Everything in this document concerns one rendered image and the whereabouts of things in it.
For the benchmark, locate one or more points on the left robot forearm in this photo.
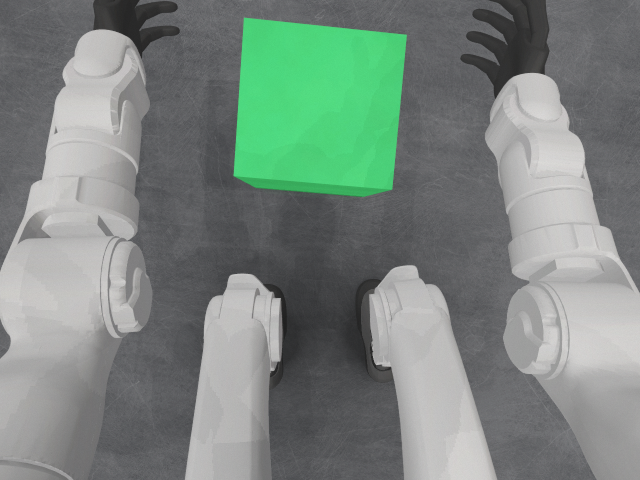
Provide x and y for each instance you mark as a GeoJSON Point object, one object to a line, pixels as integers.
{"type": "Point", "coordinates": [92, 156]}

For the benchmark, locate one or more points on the right robot upper arm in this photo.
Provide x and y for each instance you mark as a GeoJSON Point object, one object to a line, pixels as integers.
{"type": "Point", "coordinates": [581, 340]}

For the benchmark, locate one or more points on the left robot hand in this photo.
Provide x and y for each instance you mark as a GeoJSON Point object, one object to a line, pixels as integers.
{"type": "Point", "coordinates": [123, 16]}

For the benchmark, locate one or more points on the right robot hand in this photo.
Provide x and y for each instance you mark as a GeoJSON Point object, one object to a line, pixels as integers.
{"type": "Point", "coordinates": [527, 50]}

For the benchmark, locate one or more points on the carton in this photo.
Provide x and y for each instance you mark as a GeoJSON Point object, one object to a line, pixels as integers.
{"type": "Point", "coordinates": [318, 108]}

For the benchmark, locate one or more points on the left robot upper arm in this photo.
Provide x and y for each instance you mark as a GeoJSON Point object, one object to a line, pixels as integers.
{"type": "Point", "coordinates": [66, 303]}

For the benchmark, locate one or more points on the left robot shin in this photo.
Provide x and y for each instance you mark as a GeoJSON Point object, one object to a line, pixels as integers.
{"type": "Point", "coordinates": [234, 281]}

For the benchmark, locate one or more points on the right robot forearm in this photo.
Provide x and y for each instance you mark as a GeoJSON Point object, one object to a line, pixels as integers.
{"type": "Point", "coordinates": [556, 234]}

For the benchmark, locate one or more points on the left robot foot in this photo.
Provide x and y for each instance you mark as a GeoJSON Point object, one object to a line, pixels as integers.
{"type": "Point", "coordinates": [276, 375]}

